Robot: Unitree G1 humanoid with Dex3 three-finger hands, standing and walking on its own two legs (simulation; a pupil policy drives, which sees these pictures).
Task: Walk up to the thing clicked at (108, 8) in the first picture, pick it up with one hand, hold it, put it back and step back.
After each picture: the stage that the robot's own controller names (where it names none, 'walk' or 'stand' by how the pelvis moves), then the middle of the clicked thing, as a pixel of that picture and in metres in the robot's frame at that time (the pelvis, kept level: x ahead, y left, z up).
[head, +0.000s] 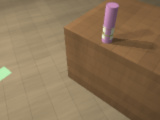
stand; (109, 24) +0.86 -0.15 -0.04
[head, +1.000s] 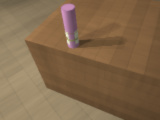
walk; (70, 27) +0.76 +0.12 -0.03
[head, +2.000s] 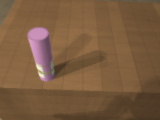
stand; (43, 57) +0.48 +0.17 +0.00
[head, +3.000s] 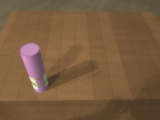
stand; (36, 70) +0.47 +0.21 -0.04
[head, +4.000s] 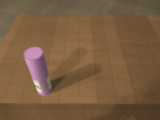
stand; (39, 73) +0.46 +0.20 -0.04
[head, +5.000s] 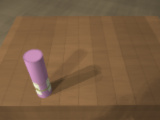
stand; (39, 76) +0.46 +0.20 -0.05
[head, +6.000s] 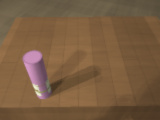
stand; (39, 77) +0.45 +0.21 -0.05
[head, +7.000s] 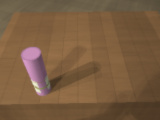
rise first; (38, 74) +0.45 +0.21 -0.05
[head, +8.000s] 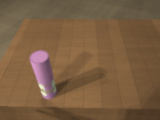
rise first; (45, 77) +0.45 +0.20 -0.04
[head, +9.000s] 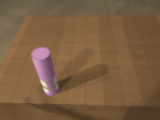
go down; (47, 74) +0.46 +0.20 -0.04
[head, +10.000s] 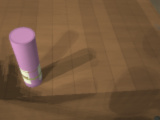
go down; (28, 61) +0.45 +0.18 +0.02
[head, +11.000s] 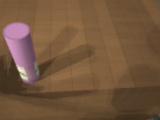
approach; (25, 57) +0.46 +0.19 +0.03
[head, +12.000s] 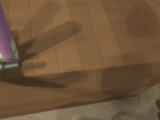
close; out of the picture +0.48 +0.20 +0.07
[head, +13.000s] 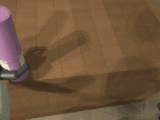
lift; (8, 50) +0.45 +0.19 +0.06
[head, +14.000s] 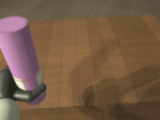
lift; (25, 67) +0.32 +0.16 +0.20
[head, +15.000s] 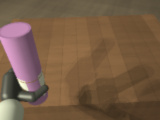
hold; (28, 69) +0.33 +0.17 +0.16
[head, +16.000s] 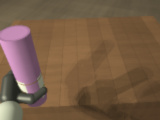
hold; (27, 71) +0.33 +0.17 +0.16
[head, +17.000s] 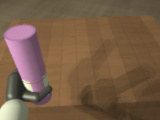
hold; (32, 70) +0.33 +0.15 +0.16
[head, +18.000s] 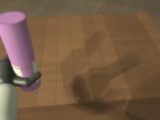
crouch; (22, 56) +0.39 +0.18 +0.16
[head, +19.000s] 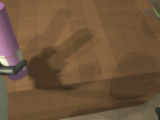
lower; (6, 46) +0.47 +0.20 +0.07
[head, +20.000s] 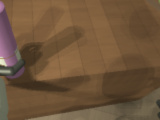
lower; (3, 45) +0.46 +0.19 +0.06
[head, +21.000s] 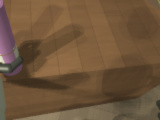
lower; (1, 42) +0.47 +0.19 +0.07
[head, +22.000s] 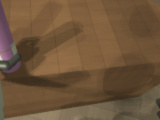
lower; out of the picture +0.48 +0.20 +0.07
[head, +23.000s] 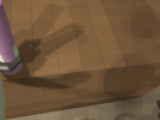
rest; (1, 41) +0.47 +0.20 +0.07
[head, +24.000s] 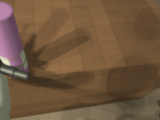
withdraw; (9, 46) +0.46 +0.18 +0.07
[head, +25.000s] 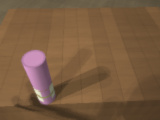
sink last; (41, 80) +0.39 +0.17 +0.01
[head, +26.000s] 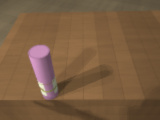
stand; (45, 75) +0.43 +0.18 +0.01
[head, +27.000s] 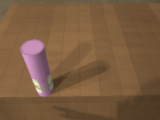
stand; (40, 71) +0.42 +0.18 +0.03
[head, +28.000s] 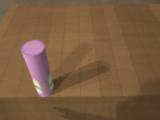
stand; (40, 72) +0.42 +0.18 +0.02
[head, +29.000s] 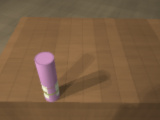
stand; (48, 79) +0.44 +0.16 -0.03
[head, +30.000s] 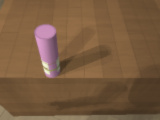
walk; (49, 54) +0.49 +0.13 -0.02
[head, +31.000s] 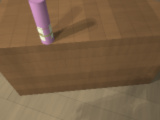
walk; (42, 22) +0.70 +0.22 -0.02
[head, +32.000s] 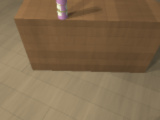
stand; (61, 0) +1.04 +0.16 -0.02
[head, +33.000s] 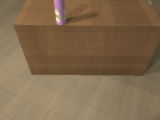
stand; (59, 7) +1.04 +0.18 -0.04
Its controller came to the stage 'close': yes
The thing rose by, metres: 0.22
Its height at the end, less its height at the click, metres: +0.00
